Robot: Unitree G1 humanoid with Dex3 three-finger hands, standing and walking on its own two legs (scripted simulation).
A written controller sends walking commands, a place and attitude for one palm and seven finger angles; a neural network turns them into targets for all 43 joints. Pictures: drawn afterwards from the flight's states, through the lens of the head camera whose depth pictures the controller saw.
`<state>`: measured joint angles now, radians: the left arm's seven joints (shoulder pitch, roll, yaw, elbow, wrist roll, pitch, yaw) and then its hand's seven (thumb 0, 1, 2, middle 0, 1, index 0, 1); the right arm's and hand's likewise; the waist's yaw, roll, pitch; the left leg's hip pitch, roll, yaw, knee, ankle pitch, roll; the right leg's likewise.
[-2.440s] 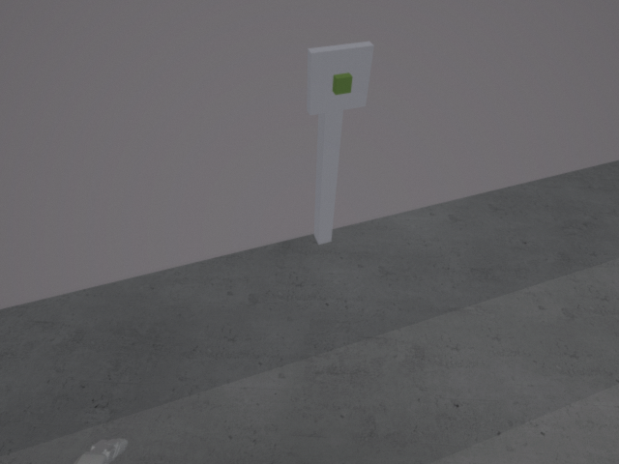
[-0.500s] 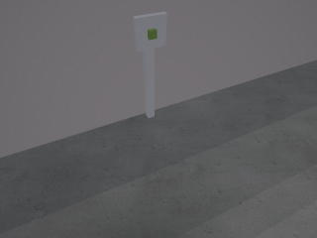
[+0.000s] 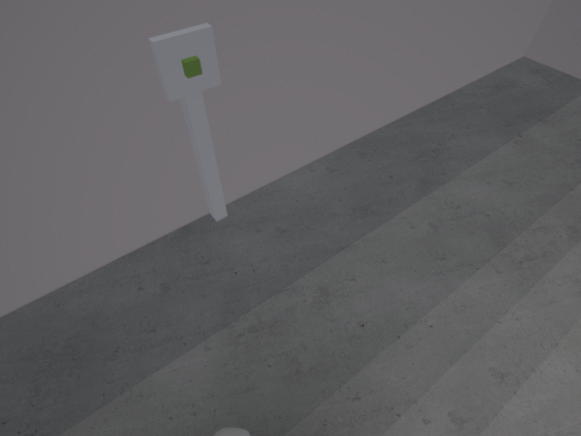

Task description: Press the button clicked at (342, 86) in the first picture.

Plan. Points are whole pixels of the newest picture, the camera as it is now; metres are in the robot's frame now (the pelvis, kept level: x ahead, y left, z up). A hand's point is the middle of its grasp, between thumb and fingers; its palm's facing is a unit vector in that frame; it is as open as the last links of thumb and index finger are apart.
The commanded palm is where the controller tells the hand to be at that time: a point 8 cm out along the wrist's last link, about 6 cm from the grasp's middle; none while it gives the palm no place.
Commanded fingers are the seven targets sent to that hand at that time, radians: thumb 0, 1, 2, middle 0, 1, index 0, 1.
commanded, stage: walk to a spot facing it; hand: left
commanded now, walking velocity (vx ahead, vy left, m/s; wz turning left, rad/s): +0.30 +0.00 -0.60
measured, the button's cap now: (191, 66) +1.05 +0.40 -0.03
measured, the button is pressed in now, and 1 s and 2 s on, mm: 0 0 0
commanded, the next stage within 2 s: turn to face it in 1.80 s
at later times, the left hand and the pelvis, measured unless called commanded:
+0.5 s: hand (152, 403) +0.19 +0.26 -0.18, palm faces -0.26 -0.95 -0.16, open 7.4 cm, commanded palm none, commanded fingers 0.00 0.90 0.90 -0.20 -0.30 -0.20 -0.30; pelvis +0.07 +0.07 +0.00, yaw -19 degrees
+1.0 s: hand (280, 287) +0.42 +0.07 -0.18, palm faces -0.52 -0.83 -0.22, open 7.2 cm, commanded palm none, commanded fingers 0.00 0.90 0.90 -0.20 -0.30 -0.20 -0.30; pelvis +0.25 -0.05 -0.01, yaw -33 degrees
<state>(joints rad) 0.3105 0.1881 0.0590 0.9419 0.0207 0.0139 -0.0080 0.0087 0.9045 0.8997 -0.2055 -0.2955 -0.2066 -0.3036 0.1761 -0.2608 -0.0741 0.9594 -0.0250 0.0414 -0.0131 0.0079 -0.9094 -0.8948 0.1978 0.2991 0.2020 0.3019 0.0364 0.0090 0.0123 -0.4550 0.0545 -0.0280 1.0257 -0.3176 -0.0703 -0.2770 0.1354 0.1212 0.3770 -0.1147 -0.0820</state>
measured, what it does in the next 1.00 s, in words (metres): walks ahead, turning right: left foot, then right foot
